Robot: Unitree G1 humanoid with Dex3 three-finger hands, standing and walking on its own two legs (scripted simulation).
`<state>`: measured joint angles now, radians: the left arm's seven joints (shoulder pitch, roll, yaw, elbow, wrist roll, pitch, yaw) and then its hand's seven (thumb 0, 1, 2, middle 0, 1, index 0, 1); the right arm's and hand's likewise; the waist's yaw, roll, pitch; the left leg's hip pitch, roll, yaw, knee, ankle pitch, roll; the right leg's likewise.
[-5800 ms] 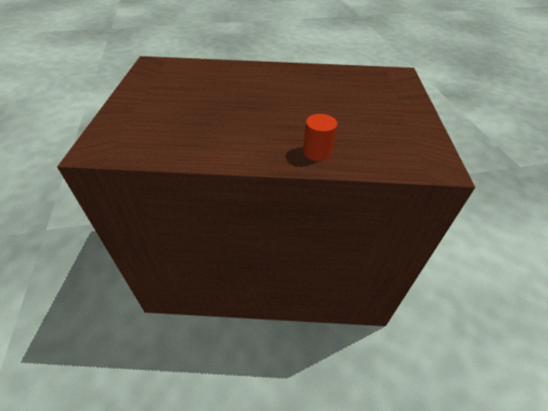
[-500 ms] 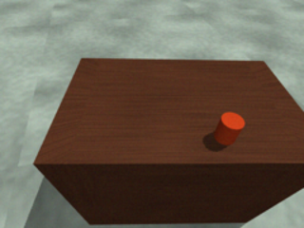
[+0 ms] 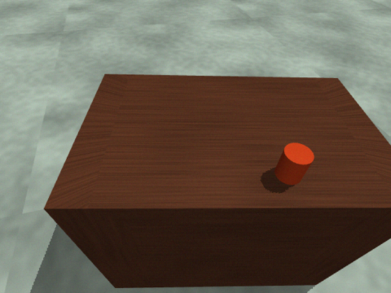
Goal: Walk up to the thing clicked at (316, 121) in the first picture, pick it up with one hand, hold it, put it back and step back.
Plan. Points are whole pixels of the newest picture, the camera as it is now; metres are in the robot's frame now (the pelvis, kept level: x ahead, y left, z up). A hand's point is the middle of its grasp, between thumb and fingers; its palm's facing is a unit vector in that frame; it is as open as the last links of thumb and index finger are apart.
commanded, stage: stand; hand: right
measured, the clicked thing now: (293, 164) +0.44 -0.24 +0.01
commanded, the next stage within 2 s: rise first in 0.28 s
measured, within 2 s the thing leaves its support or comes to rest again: neither
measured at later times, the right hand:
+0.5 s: hand out of the picture +0.13 -0.24 -0.15, palm faces +0.09 +0.94 -0.32, open 8.3 cm
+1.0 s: hand (335, 276) +0.19 -0.26 -0.02, palm faces +0.31 +0.89 -0.34, open 17.0 cm
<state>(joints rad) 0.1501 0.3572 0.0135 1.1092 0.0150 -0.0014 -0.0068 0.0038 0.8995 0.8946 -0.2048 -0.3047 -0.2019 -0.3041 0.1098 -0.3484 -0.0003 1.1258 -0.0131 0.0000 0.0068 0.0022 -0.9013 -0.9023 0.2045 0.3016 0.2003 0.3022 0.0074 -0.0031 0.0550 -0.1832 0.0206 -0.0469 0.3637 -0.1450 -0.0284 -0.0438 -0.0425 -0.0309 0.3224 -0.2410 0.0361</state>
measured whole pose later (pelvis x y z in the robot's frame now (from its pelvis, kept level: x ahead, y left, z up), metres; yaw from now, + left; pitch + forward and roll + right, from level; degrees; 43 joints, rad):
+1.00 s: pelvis +0.01 +0.00 +0.00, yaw -4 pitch -1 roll +0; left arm 0.24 0.22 0.09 0.58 -0.02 -0.10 0.08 0.00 -0.41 0.06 -0.07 -0.06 -0.06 -0.06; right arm 0.34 -0.28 -0.15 0.21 0.04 -0.06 -0.08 -0.01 0.44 -0.08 0.05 0.06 0.05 0.06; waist -0.03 -0.04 -0.01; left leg -0.21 0.04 0.01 0.42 -0.20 -0.03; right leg -0.11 -0.03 0.03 0.42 -0.30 0.03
